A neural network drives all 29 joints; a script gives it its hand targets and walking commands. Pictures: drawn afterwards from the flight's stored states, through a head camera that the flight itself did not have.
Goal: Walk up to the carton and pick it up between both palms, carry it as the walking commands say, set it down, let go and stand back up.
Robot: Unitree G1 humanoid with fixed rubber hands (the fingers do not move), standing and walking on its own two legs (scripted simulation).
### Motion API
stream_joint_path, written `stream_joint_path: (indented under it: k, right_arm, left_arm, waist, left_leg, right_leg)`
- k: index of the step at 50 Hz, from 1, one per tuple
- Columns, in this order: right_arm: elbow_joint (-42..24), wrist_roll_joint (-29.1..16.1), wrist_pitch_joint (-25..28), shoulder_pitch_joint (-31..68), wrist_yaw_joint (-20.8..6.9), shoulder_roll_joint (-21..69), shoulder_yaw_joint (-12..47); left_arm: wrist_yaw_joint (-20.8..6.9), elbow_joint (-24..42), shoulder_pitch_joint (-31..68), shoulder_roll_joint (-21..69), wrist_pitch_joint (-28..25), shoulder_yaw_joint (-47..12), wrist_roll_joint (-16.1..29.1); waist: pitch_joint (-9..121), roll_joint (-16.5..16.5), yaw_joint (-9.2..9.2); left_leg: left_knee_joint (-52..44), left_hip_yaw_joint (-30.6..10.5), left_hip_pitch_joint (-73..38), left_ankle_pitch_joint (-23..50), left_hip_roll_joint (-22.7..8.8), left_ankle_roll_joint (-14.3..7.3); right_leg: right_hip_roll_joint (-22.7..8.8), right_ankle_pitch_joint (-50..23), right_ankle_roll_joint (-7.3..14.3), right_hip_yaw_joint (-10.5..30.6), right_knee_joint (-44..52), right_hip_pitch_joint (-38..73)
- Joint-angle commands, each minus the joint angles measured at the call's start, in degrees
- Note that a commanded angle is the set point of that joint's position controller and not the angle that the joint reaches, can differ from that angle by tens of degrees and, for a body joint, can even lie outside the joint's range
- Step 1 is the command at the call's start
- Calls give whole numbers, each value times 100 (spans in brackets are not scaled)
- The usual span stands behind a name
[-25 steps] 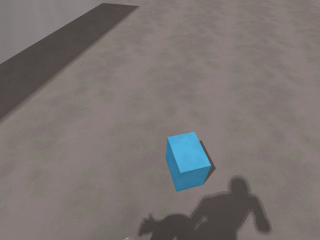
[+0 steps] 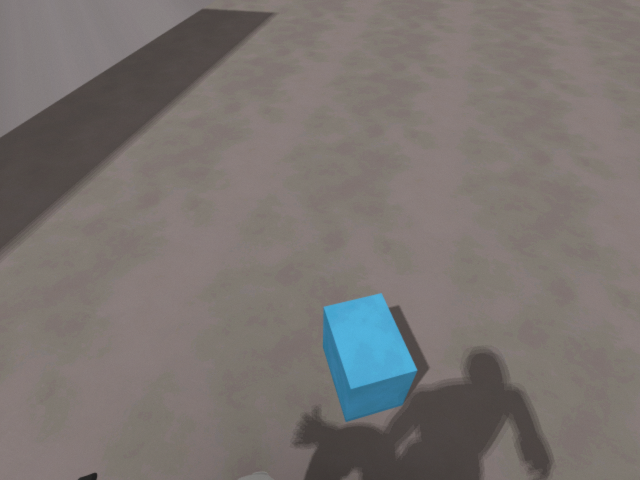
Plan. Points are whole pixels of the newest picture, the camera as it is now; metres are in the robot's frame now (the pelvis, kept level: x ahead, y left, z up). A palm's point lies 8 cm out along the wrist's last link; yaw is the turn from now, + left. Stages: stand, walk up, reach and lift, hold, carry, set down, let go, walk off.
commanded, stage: walk up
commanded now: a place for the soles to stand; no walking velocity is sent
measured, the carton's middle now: (363, 357) +0.58 -0.14 -0.62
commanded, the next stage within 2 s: none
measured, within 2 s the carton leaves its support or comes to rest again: neither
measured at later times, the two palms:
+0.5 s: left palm out of the picture +0.17 +0.29 -0.11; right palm (574, 476) +0.16 -0.32 -0.11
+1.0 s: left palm (113, 454) +0.20 +0.27 -0.09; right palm (578, 458) +0.18 -0.33 -0.09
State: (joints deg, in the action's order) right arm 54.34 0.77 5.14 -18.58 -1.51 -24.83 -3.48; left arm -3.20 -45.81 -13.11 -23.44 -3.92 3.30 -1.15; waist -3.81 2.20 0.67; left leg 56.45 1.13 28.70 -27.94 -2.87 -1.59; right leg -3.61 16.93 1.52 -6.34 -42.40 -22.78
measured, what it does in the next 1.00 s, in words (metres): walks ahead: left foot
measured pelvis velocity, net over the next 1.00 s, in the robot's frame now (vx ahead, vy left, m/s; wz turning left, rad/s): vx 0.10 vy -0.03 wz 0.03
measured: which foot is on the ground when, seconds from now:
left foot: up 0.00-0.04, down 0.06-1.00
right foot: down 0.00-1.00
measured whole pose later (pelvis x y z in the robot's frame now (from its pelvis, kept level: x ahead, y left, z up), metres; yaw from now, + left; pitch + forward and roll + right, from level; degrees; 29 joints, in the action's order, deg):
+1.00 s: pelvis +0.10 -0.03 +0.02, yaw +2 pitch -3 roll +0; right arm 64.7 0.8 3.1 -5.5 1.0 -20.5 -0.6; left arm -1.3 -61.1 -2.6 -20.7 0.3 1.4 -0.4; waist -4.2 -0.5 0.7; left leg 32.0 0.9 12.3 -16.9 -2.7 2.0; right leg -1.5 17.0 1.0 -4.4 -33.2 -13.4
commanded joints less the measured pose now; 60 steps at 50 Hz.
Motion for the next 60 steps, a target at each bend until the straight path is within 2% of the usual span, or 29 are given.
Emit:
stream_joint_path:
  k: [1,2,3,4,5,6,7,9,11,12,13,14,15,17,19,20,22,24,26,29,35,36,44,45,50,51,57,58,60]
  right_arm:
    - [-28,48,103,-1220,63,-1192,-494]
    - [62,145,121,-1217,150,-1311,-522]
    - [-168,231,151,-1229,231,-1639,-571]
    - [-483,191,185,-625,284,-2051,-627]
    - [-537,101,169,-270,316,-2161,-607]
    - [-581,89,167,-100,342,-1972,-559]
    - [-556,121,185,21,321,-1889,-476]
    - [-632,43,146,463,315,-1578,-354]
    - [-528,36,89,533,307,-1270,-173]
    - [-574,61,58,458,293,-1043,-110]
    - [-541,28,31,434,283,-913,-123]
    - [-369,-17,7,377,309,-1068,-163]
    - [-283,5,22,482,341,-1257,-224]
    - [-182,-9,108,415,323,-1105,-162]
    - [-21,25,180,514,345,-1419,-198]
    - [-109,-17,184,683,336,-1458,-167]
    - [15,-28,136,786,377,-1309,-129]
    - [-47,-72,73,925,383,-1053,-63]
    - [129,-58,41,994,388,-1006,-42]
    - [163,-60,39,1065,373,-1051,-27]
    - [397,-15,-50,1339,374,-1005,-29]
    - [377,-55,-49,1524,363,-957,0]
    - [549,8,-62,1547,327,-960,39]
    - [611,-36,-65,1643,333,-962,76]
    - [665,26,-74,1762,307,-894,90]
    - [593,-33,-86,1684,300,-826,110]
    - [790,-19,-93,1633,289,-875,137]
    - [959,-33,-88,225,553,-1773,-253]
    - [923,65,-72,-372,766,-2255,-479]
  left_arm:
    - [97,482,497,-1508,113,363,-81]
    - [141,416,488,-1105,174,177,-17]
    - [147,605,570,-798,190,93,-1]
    - [193,534,602,-841,207,118,19]
    - [203,373,566,-1413,251,251,-3]
    - [200,253,334,-1557,211,319,-13]
    - [222,136,194,-1393,171,333,19]
    - [219,-199,-373,-1261,155,352,-44]
    - [265,-482,-613,-1217,91,369,-49]
    - [281,-407,-486,-1316,73,380,-99]
    - [318,-306,-196,-1593,28,397,-108]
    - [293,-222,198,-1806,38,388,-16]
    - [258,-234,392,-1763,74,349,5]
    - [253,-337,423,-1365,117,173,64]
    - [270,-376,513,-1143,156,138,87]
    - [281,-487,422,-1172,165,139,140]
    - [302,-593,467,-1284,115,177,103]
    - [284,-641,540,-1318,95,179,61]
    - [298,-732,579,-1250,89,179,136]
    - [303,-774,872,-1196,142,133,141]
    - [298,-909,1199,-1185,191,83,82]
    - [291,-922,1127,-1073,194,103,101]
    - [266,-1065,1421,-1059,251,106,90]
    - [250,-1112,1328,-1053,276,107,75]
    - [219,-1211,1444,-882,294,63,95]
    - [215,-1175,1531,-991,283,94,67]
    - [193,-1313,1366,-844,290,29,50]
    - [15,-691,1689,-1400,499,405,-419]
    - [-43,-321,1765,-1047,734,384,-353]
  waist:
    - [415,-1040,511]
    - [182,-131,539]
    - [69,1057,615]
    - [-173,954,424]
    - [-157,268,406]
    - [-323,64,217]
    - [-214,502,110]
    - [101,665,-122]
    - [365,605,-346]
    - [399,-329,-254]
    - [322,-671,-145]
    - [225,-703,-14]
    - [262,-682,2]
    - [248,-426,134]
    - [545,242,71]
    - [616,63,-51]
    - [797,-293,-64]
    - [898,-523,-65]
    - [1061,-302,-87]
    - [984,-74,44]
    - [765,-758,41]
    - [645,-412,-57]
    - [680,-108,-37]
    - [609,-362,-75]
    - [665,112,-106]
    - [645,-256,-51]
    - [693,-243,-83]
    - [280,-749,319]
    - [281,359,523]
  left_leg:
    - [-1540,207,-2070,815,222,-68]
    - [-1859,-71,-2299,633,219,-96]
    - [-3244,-2367,-2031,-1019,-940,-521]
    - [-4426,-4374,-1408,-2439,-2076,-1188]
    - [-4362,-4278,-1192,-2400,-2015,-1315]
    - [-3893,-3863,-996,-1371,-1961,-1453]
    - [-3559,-3211,-964,-364,-1788,-1376]
    - [-3013,-2440,-525,707,-1604,-1234]
    - [-2277,-1290,365,1153,-1117,-760]
    - [-1642,-845,449,888,-756,-505]
    - [-875,-212,459,694,-219,-138]
    - [-858,56,240,104,59,-18]
    - [-828,-149,-262,-177,45,-86]
    - [-1809,-429,-887,638,-39,-172]
    - [-2444,-1488,-1336,1478,-762,-485]
    - [-2254,-1777,-1259,2192,-1088,-748]
    - [-1962,-1203,-1137,2999,-884,-604]
    - [-1661,-536,-965,2714,-413,-306]
    - [-1587,-209,-1165,2643,-243,-99]
    - [-1919,-475,-1508,2753,-363,-192]
    - [-2186,-365,-1414,2461,-358,-211]
    - [-2193,-313,-1459,2351,-276,-145]
    - [-2808,-373,-1485,2447,-358,-123]
    - [-2942,-545,-1505,2203,-440,-157]
    - [-3268,-553,-1712,2256,-538,-144]
    - [-3332,-560,-1605,1950,-438,-99]
    - [-3658,-504,-1839,2229,-484,-49]
    - [-3455,-905,-1975,2737,-827,-321]
    - [-3783,-2584,-2883,3438,-2190,-1286]
  right_leg:
    - [-955,2432,802,1128,1266,-1344]
    - [-646,2216,559,756,326,-1809]
    - [-27,1977,210,249,-1344,-2384]
    - [122,1569,79,545,-1928,-2624]
    - [-111,1437,-57,1141,-1930,-2152]
    - [-185,1306,-48,921,-1840,-1890]
    - [-161,1467,32,792,-1529,-1715]
    - [-38,1180,109,818,-863,-620]
    - [25,172,224,713,182,814]
    - [-205,533,310,1351,953,914]
    - [-923,985,665,2850,1720,669]
    - [-1387,1156,998,3432,1820,297]
    - [-1450,833,1190,3166,1605,-176]
    - [-757,150,647,2045,1101,-420]
    - [-180,-646,219,1101,178,-428]
    - [-131,-810,116,905,-4,-57]
    - [-252,-1458,216,992,301,399]
    - [-501,-1808,453,1366,711,715]
    - [-801,-2128,675,1637,762,845]
    - [-609,-1865,414,1195,851,589]
    - [-553,-1395,367,1192,1157,803]
    - [-620,-1260,417,1274,1343,657]
    - [-526,-1127,245,1112,1626,1150]
    - [-471,-1011,193,1052,1732,1156]
    - [-390,-661,166,985,2014,1270]
    - [-453,-441,162,1055,2157,1349]
    - [-404,-689,81,914,2304,1584]
    - [-78,-648,258,482,1280,625]
    - [270,1201,-6,819,-425,-1037]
